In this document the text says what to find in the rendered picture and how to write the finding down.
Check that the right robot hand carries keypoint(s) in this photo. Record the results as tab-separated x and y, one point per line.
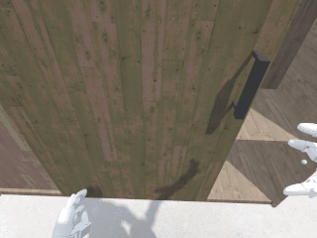
309	187

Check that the left robot hand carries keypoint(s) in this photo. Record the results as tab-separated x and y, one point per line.
67	218

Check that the wardrobe door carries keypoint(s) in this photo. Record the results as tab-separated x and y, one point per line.
133	99
19	166

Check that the handle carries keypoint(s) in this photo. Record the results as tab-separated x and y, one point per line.
252	84

